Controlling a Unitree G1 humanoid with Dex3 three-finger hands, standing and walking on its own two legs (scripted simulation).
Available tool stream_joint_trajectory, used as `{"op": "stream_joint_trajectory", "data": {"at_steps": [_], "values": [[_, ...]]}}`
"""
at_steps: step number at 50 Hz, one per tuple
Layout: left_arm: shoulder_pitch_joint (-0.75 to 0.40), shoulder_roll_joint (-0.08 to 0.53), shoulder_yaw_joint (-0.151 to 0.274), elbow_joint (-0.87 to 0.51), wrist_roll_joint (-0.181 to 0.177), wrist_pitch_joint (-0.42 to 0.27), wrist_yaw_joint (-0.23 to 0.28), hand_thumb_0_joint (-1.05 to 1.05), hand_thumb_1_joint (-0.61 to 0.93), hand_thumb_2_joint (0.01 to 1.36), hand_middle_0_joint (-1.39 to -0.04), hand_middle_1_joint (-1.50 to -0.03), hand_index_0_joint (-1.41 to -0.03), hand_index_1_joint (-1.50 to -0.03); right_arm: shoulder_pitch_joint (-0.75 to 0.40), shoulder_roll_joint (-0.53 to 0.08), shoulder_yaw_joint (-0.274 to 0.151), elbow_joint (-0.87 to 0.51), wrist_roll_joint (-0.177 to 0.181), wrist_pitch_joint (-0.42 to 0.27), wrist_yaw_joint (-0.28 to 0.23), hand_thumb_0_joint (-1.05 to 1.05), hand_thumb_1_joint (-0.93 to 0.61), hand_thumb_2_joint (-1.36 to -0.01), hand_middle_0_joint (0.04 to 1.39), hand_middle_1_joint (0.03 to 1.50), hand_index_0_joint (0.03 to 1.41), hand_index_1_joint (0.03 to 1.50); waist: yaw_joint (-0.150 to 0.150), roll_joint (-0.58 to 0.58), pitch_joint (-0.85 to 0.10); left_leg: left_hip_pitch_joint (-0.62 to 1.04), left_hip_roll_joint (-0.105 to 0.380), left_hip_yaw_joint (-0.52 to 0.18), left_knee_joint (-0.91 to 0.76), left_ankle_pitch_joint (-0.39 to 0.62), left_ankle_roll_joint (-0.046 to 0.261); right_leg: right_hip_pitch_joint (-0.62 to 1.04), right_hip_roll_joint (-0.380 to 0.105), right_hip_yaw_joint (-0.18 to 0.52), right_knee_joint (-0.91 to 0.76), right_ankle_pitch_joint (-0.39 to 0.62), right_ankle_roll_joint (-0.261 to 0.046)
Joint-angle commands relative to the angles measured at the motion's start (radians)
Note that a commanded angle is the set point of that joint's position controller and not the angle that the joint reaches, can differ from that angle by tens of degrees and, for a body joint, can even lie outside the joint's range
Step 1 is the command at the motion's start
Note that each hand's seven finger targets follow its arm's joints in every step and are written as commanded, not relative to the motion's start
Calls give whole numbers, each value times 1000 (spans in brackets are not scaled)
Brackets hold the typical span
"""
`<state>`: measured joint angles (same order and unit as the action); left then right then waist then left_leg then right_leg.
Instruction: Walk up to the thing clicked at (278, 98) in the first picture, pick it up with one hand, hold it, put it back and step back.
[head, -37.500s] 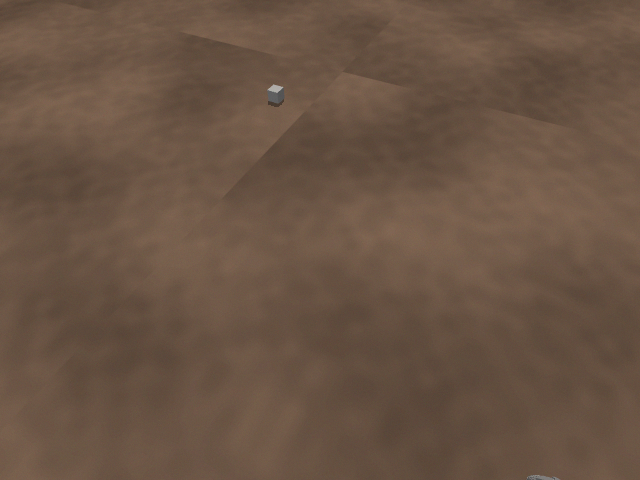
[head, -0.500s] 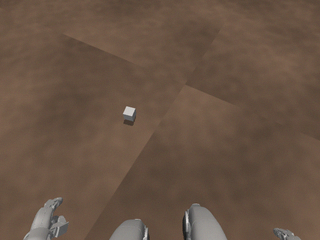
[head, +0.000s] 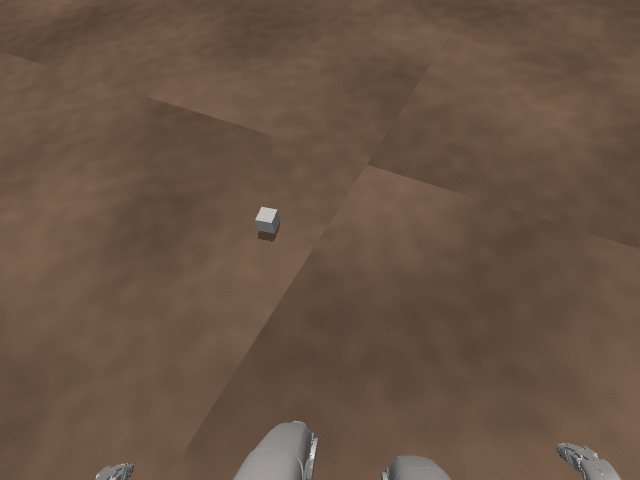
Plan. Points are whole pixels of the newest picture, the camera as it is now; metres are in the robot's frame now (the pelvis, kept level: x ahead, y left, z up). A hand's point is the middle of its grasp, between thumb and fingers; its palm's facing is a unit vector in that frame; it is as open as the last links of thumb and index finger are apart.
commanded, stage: step back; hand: left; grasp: from above
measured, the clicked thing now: (268, 220) +1.04 +0.31 -0.73
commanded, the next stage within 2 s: stand in 1.02 s
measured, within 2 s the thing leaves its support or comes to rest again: neither
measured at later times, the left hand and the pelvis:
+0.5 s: hand out of the picture -0.01 +0.27 -0.14, palm faces +0.08 -0.92 -0.37, open 7.4 cm; pelvis -0.04 +0.00 +0.00, yaw +3 degrees
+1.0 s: hand out of the picture +0.09 +0.29 -0.14, palm faces +0.05 -0.93 -0.36, open 7.4 cm; pelvis +0.00 +0.02 +0.01, yaw +2 degrees
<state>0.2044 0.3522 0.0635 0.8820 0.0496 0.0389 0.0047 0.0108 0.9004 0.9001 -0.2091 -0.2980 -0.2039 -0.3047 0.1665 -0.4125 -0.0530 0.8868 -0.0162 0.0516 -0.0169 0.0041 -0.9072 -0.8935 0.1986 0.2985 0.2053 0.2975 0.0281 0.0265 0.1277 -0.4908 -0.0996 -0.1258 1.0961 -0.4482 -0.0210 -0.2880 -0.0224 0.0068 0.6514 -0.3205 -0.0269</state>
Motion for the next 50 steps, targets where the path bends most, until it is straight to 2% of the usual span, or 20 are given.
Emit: {"op": "stream_joint_trajectory", "data": {"at_steps": [1,4,6,7,8,9,12,15,18,19,20,21,22,27,30,31,32,33,38,50], "values": [[-42,293,89,-95,9,-49,15,0,900,900,-200,-300,-200,-300,-31,-172,-46,-63,-17,-34,2,0,-900,-900,200,300,200,300,44,-193,-96,-42,67,45,-200,-49,-10,132,-220,271,-287,-281,-161],[-48,305,87,-83,3,-44,3,0,900,900,-200,-300,-200,-300,-8,-162,-46,-26,-17,-54,12,0,-900,-900,200,300,200,300,36,-229,-87,153,88,111,-485,-112,8,30,-247,278,-311,-346,-163],[-63,289,69,-74,-3,-33,-5,0,900,900,-200,-300,-200,-300,87,-148,-56,36,-15,-64,16,0,-900,-900,200,300,200,300,-19,-181,-99,374,51,163,-697,63,37,-82,-185,185,-257,-344,-109],[-35,242,50,-70,-3,-29,-8,0,900,900,-200,-300,-200,-300,117,-173,-67,53,-22,-72,13,0,-900,-900,200,300,200,300,-36,-72,-108,473,92,61,-734,23,56,-186,-137,127,-149,-347,-76],[-70,181,31,-80,-22,-33,-12,0,900,900,-200,-300,-200,-300,107,-251,-75,43,-35,-80,10,0,-900,-900,200,300,200,300,-56,159,-97,432,320,-358,-863,-340,146,-345,-23,32,28,-296,11],[-144,263,62,-66,-21,-32,-5,0,900,900,-200,-300,-200,-300,56,-317,-83,24,-28,-81,12,0,-900,-900,200,300,200,300,-76,131,-12,161,455,-497,-950,-558,251,-261,-18,44,190,-262,16],[-66,225,52,-20,-30,-48,-23,0,900,900,-200,-300,-200,-300,-52,-210,-50,5,-34,-108,8,0,-900,-900,200,300,200,300,-5,49,-28,241,332,-230,-858,-190,185,-181,-28,61,183,-102,5],[-30,228,55,16,-28,-56,-35,0,900,900,-200,-300,-200,-300,-37,-224,-61,15,-37,-96,19,0,-900,-900,200,300,200,300,-30,153,-61,151,297,-130,-847,-227,165,-6,10,-14,57,-136,21],[25,202,57,58,-17,-70,-20,0,900,900,-200,-300,-200,-300,-43,-188,-54,12,-27,-69,22,0,-900,-900,200,300,200,300,11,99,-58,70,252,-42,-696,-187,125,198,52,-46,-211,-24,1],[54,229,66,67,-9,-78,-11,0,900,900,-200,-300,-200,-300,-19,-151,-42,10,-22,-63,20,0,-900,-900,200,300,200,300,22,16,-73,5,208,0,-580,-157,96,279,26,38,-257,-45,-11],[77,301,80,63,-2,-85,-3,0,900,900,-200,-300,-200,-300,-48,-105,-30,-16,-17,-65,19,0,-900,-900,200,300,200,300,44,-158,-60,-144,96,68,-378,-149,48,271,-157,383,-381,-309,-91],[42,364,90,52,-3,-90,-4,0,900,900,-200,-300,-200,-300,-50,-136,-41,-6,-21,-61,9,0,-900,-900,200,300,200,300,41,-175,-13,-72,87,47,-215,-134,32,78,-331,572,-488,-567,-168],[-16,359,89,21,-6,-94,-4,0,900,900,-200,-300,-200,-300,-16,-170,-52,7,-18,-65,10,0,-900,-900,200,300,200,300,13,-116,20,-55,116,-6,-177,-89,31,33,-353,582,-479,-548,-210],[-53,286,62,25,-16,-103,-3,0,900,900,-200,-300,-200,-300,33,-130,-40,52,-12,-87,23,0,-900,-900,200,300,200,300,-13,-157,-90,127,137,83,-392,-9,23,51,-226,247,-327,15,-147],[-93,243,31,13,-27,-86,-5,0,900,900,-200,-300,-200,-300,58,-117,-46,81,-17,-94,14,0,-900,-900,200,300,200,300,-54,-121,-136,373,101,129,-663,235,24,-43,-153,104,-155,261,-79],[-78,207,15,15,-34,-81,-5,0,900,900,-200,-300,-200,-300,49,-139,-54,82,-24,-98,7,0,-900,-900,200,300,200,300,-51,-65,-160,430,166,38,-697,305,42,-79,-113,72,-89,288,-43],[-66,166,3,15,-50,-74,-6,0,900,900,-200,-300,-200,-300,5,-186,-54,66,-25,-103,2,0,-900,-900,200,300,200,300,-27,68,-176,379,327,-180,-778,257,99,-88,-27,27,-20,133,8],[-61,211,18,45,-55,-65,1,0,900,900,-200,-300,-200,-300,-55,-233,-53,59,-13,-99,6,0,-900,-900,200,300,200,300,-8,83,-146,222,393,-213,-787,138,184,17,2,-3,-14,-116,11],[-63,243,14,101,-44,-86,3,0,900,900,-200,-300,-200,-300,-127,-155,-21,82,-4,-90,9,0,-900,-900,200,300,200,300,-5,58,-138,214,228,9,-674,316,62,147,-69,89,-200,224,-11],[-156,228,5,137,-39,-80,13,0,900,900,-200,-300,-200,-300,-173,-132,-20,147,1,-85,6,0,-900,-900,200,300,200,300,-19,-28,-216,370,230,77,-688,547,54,200,-90,76,-239,410,0]]}}
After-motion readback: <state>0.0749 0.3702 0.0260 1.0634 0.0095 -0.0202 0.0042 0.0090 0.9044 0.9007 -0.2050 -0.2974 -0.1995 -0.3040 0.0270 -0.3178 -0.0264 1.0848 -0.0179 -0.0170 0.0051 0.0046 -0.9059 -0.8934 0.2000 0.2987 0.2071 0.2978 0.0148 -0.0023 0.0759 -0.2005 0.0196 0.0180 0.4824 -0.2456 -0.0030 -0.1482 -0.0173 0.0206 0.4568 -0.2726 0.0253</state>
